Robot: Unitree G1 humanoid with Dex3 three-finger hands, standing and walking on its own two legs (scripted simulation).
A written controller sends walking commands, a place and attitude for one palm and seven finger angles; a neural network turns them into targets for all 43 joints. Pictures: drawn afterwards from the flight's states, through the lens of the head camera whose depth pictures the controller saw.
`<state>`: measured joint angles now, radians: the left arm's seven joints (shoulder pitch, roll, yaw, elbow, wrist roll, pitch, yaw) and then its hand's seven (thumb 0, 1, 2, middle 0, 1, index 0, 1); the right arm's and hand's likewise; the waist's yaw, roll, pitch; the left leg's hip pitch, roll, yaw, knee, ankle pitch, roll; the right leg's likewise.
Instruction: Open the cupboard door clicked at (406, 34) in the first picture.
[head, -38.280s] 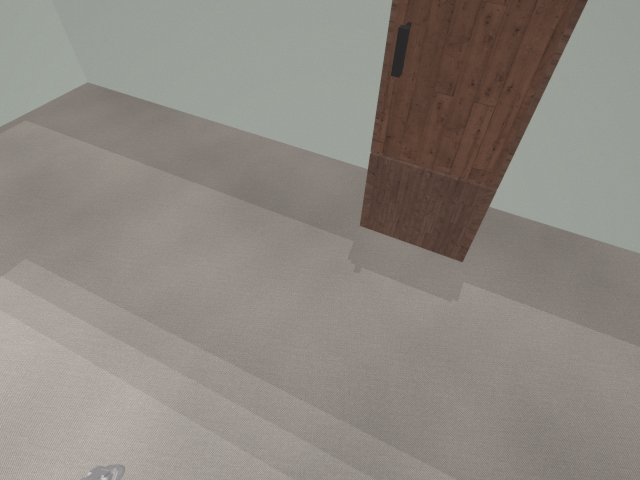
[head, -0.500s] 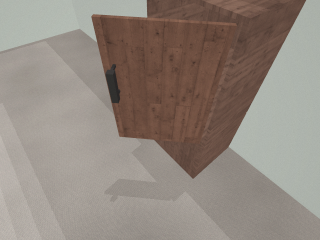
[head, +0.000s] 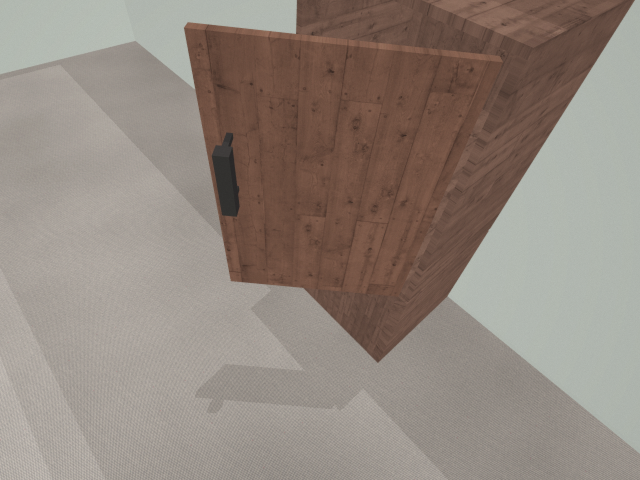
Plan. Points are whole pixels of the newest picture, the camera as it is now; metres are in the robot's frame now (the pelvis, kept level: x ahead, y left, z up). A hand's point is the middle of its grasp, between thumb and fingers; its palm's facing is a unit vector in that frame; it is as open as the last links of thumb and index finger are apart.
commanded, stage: come to a stop and stand still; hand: left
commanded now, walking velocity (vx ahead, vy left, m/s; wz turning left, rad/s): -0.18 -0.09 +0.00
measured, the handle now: (229, 174) +0.56 +0.19 +0.03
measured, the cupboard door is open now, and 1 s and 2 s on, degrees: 44 44 44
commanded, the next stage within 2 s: look again from close up in 1.56 s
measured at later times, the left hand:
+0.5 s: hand out of the picture +0.09 +0.17 -0.19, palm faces +0.04 -0.98 -0.18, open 7.3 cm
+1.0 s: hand out of the picture +0.05 +0.21 -0.15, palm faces -0.02 -0.95 -0.32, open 7.4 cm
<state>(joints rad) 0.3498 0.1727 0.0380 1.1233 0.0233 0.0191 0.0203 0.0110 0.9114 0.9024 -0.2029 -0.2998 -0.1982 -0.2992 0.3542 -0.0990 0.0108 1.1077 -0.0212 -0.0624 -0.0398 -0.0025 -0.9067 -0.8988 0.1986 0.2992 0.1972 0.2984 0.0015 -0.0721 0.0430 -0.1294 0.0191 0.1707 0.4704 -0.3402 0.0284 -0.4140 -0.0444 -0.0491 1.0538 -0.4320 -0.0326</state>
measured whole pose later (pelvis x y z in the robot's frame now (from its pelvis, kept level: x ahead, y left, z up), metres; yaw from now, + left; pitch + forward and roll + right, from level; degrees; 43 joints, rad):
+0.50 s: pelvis +0.00 +0.00 -0.01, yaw -1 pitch -1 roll +1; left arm 0.17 0.18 0.04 0.97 0.01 0.03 0.05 0.00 0.92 0.90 -0.21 -0.30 -0.20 -0.30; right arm 0.23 -0.14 -0.04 1.00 -0.01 0.01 -0.03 0.00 -0.91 -0.90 0.20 0.30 0.20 0.30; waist 0.00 -0.07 0.05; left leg -0.25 0.01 0.09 0.64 -0.37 0.01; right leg -0.42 -0.06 -0.05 0.66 -0.23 -0.02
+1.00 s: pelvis +0.04 -0.01 +0.00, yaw -1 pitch +0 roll +2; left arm 0.26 0.21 -0.01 1.08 0.01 -0.01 0.01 0.01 0.91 0.90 -0.20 -0.30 -0.20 -0.30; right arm 0.26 -0.26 -0.01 1.01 -0.02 -0.02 -0.02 0.00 -0.91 -0.90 0.20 0.30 0.20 0.30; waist 0.00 0.07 0.06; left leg -0.11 -0.01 0.10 0.44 -0.32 0.01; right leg -0.31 -0.04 -0.01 0.53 -0.20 0.00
